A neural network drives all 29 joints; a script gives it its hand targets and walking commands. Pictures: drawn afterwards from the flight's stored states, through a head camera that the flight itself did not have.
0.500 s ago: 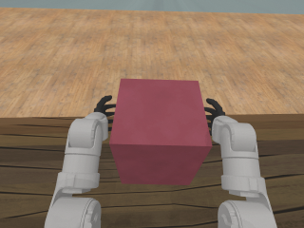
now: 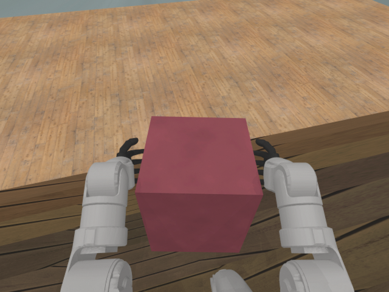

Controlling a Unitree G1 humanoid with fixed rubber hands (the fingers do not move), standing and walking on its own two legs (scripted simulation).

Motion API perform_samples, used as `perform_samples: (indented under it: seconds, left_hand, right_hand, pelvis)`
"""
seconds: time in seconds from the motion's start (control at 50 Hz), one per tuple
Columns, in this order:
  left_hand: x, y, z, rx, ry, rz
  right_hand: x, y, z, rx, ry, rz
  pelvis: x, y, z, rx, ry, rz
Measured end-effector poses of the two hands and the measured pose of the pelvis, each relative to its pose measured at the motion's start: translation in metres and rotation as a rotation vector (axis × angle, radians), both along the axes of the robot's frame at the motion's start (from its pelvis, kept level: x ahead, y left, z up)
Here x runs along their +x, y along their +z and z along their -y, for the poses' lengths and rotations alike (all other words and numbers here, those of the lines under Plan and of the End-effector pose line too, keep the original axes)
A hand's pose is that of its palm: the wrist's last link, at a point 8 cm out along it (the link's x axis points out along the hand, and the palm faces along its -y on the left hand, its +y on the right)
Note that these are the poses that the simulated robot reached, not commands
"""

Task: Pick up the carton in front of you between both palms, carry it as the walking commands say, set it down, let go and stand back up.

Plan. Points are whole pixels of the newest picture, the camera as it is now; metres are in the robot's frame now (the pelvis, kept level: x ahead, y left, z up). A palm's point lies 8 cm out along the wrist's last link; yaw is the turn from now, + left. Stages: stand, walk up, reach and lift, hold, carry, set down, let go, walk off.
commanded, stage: carry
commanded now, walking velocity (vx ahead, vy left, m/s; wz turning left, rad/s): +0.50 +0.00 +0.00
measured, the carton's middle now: (196, 187) +0.35 -0.03 +0.01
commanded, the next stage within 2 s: none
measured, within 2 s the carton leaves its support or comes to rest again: neither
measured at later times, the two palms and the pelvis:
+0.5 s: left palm (136, 123) +0.72 +0.15 -0.09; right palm (216, 115) +0.74 -0.15 -0.10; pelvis +0.39 -0.03 -0.18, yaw +0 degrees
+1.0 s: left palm (153, 97) +1.14 +0.12 -0.28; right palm (207, 92) +1.15 -0.18 -0.27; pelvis +0.80 -0.02 -0.39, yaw +0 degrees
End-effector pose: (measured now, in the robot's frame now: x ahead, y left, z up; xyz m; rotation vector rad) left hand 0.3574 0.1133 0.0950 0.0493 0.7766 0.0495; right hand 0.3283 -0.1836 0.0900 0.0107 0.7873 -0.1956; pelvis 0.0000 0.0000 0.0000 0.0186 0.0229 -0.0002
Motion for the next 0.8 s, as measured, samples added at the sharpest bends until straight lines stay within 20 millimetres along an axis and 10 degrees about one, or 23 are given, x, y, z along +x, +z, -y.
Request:
perform_samples:
  seconds: [0.38,0.62,0.8]
  left_hand:
    - [0.268,-0.156,-0.032,0.001,0.175,0.017]
    - [0.491,-0.216,-0.031,0.019,0.076,0.124]
    - [0.633,-0.308,0.0,-0.014,-0.005,0.008]
  right_hand:
    - [0.329,-0.147,-0.032,-0.002,0.167,0.019]
    - [0.516,-0.222,-0.029,0.014,0.072,0.127]
    - [0.628,-0.307,0.001,-0.009,-0.022,0.009]
  pelvis:
    - [0.298,-0.149,0.042,-0.035,0.009,0.004]
    - [0.498,-0.242,0.011,-0.043,-0.004,0.007]
    - [0.626,-0.302,-0.003,-0.001,0.003,-0.02]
